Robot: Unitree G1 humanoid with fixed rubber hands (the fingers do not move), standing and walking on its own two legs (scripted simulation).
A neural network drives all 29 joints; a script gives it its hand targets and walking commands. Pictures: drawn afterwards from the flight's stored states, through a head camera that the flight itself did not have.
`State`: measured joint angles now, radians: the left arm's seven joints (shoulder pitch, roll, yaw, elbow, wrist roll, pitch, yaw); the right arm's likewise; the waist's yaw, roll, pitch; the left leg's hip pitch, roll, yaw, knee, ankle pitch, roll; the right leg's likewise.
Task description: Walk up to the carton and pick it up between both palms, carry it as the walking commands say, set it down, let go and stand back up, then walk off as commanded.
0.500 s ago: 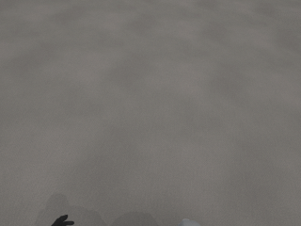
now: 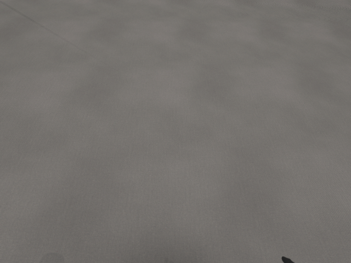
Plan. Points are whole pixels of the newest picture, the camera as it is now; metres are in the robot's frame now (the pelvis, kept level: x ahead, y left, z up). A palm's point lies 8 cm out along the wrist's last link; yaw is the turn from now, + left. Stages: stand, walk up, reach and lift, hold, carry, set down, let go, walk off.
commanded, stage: walk off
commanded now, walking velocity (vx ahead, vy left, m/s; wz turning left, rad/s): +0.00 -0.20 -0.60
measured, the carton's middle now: out of the picture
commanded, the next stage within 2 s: stand in 1.20 s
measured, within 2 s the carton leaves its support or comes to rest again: neither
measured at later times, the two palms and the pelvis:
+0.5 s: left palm (150, 249) +0.18 +0.08 -0.10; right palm out of the picture -0.10 -0.43 -0.13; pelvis -0.03 -0.13 +0.00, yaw -19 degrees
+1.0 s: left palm out of the picture +0.14 -0.02 -0.13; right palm out of the picture -0.22 -0.47 -0.08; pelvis -0.08 -0.20 +0.01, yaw -36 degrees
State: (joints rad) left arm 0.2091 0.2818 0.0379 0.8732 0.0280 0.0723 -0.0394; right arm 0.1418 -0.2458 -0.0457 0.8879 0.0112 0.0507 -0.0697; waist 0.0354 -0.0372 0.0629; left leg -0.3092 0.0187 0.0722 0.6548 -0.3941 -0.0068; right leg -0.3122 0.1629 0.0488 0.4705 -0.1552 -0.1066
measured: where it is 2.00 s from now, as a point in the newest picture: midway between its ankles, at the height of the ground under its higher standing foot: outside the picture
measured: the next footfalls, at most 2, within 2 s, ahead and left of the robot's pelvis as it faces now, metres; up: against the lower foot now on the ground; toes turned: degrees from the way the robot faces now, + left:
left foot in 0.02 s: +0.04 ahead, +0.09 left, +0.00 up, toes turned +4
right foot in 0.42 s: -0.01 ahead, -0.27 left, +0.00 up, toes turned -22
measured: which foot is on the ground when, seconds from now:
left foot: up 0.00-0.00, down 0.02-0.42, up 0.44-0.80, down 0.82-1.00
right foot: down 0.00-0.02, up 0.04-0.40, down 0.42-0.82, up 0.84-1.00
